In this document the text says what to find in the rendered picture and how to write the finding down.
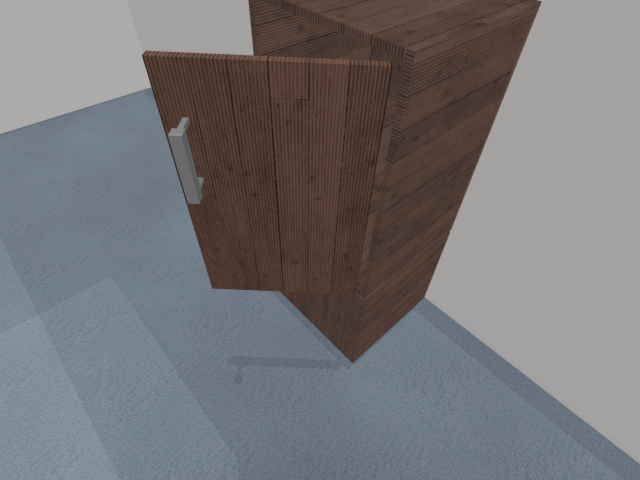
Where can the cupboard door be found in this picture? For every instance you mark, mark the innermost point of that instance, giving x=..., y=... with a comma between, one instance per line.
x=288, y=148

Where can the handle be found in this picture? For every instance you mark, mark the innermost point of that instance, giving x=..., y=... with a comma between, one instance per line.
x=192, y=184

